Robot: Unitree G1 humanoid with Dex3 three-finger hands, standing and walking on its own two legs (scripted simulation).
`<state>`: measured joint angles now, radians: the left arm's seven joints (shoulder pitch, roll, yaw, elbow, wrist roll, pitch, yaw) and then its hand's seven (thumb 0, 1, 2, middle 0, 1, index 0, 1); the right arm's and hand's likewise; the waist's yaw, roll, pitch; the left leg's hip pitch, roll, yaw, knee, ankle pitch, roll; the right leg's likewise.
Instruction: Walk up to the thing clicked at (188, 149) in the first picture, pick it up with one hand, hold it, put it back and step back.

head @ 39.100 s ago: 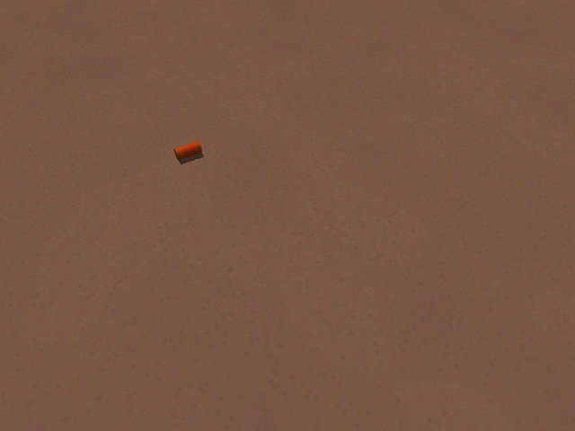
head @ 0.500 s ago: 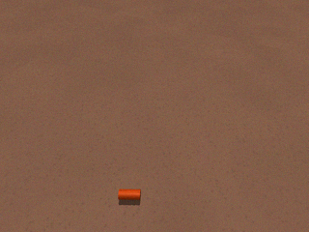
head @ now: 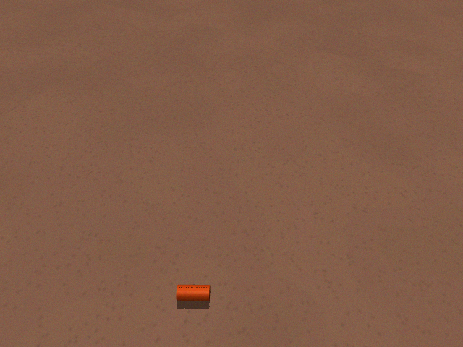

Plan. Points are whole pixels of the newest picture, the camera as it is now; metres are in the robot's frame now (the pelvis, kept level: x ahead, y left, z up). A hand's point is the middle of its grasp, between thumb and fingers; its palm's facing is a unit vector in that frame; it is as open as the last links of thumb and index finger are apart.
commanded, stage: stand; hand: left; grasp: from above
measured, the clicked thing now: (193, 292) +0.49 +0.15 -0.75
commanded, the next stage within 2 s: step back in 0.48 s
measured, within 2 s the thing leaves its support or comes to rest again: neither
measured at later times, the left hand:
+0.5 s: hand out of the picture +0.08 +0.24 -0.16, palm faces +0.00 -0.95 -0.33, open 7.4 cm
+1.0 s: hand out of the picture -0.01 +0.24 -0.16, palm faces -0.03 -0.91 -0.42, open 7.4 cm
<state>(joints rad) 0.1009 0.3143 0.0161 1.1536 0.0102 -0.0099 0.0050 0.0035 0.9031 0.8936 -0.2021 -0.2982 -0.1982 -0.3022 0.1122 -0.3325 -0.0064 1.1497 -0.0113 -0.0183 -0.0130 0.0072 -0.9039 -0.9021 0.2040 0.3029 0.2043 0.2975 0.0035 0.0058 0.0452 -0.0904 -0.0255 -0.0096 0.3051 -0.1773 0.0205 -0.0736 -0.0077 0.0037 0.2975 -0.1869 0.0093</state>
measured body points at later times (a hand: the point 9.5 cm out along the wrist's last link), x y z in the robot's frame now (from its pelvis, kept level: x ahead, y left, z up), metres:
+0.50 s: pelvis +0.00 +0.00 +0.00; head +0.01 +0.00 +0.45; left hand +0.08 +0.29 -0.14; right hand +0.07 -0.30 -0.14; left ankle -0.01 +0.10 -0.75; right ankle -0.01 -0.12 -0.75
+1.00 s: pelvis -0.10 -0.03 -0.02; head -0.03 -0.05 +0.42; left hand +0.00 +0.28 -0.13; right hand +0.02 -0.35 -0.16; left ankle -0.12 +0.12 -0.66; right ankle -0.05 -0.14 -0.75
